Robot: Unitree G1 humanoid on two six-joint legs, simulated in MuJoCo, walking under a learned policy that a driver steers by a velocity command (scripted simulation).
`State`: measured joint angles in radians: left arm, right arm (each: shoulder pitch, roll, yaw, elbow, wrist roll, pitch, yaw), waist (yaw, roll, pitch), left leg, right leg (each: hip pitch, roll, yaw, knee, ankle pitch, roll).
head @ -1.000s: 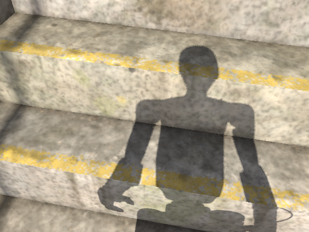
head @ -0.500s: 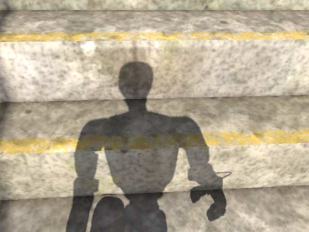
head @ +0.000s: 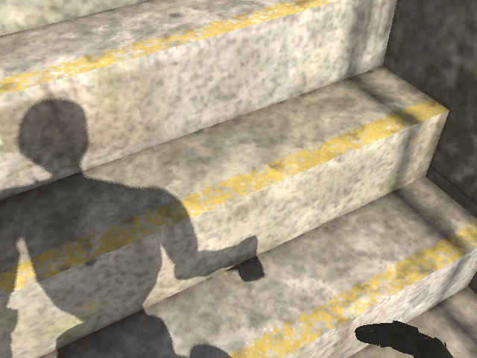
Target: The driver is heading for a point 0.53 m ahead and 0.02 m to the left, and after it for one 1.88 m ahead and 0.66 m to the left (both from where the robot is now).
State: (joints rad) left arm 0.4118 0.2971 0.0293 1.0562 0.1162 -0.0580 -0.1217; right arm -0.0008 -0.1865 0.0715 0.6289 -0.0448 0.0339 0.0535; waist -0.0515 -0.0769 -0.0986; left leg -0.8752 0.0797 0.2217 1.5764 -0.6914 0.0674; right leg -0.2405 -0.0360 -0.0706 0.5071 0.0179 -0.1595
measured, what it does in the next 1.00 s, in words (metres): steps to the right: left foot 0.22 m higher, then right foot 0.22 m lower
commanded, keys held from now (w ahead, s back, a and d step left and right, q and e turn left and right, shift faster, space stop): w+e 0.24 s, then w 0.16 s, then w+q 0.60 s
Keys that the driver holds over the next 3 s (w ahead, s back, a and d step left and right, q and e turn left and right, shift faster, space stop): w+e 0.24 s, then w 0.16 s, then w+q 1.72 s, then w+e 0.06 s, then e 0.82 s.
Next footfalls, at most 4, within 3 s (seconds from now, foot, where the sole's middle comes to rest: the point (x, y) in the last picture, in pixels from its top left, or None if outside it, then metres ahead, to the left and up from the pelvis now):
0.40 left None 0.16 0.11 -0.59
0.86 right None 0.11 -0.28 -0.81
1.38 left None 0.22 -0.09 -0.58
1.74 right None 0.33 -0.24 -0.59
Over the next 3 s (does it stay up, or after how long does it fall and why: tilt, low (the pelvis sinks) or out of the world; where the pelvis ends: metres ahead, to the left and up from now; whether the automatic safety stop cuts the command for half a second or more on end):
stays up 0.40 0.09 0.39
